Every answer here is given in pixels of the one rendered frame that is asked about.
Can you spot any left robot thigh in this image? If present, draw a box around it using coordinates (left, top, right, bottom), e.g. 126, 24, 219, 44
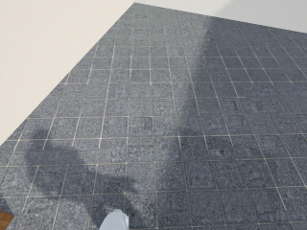
99, 212, 130, 230

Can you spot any cupboard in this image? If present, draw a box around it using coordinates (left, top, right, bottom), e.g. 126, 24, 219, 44
0, 210, 14, 230

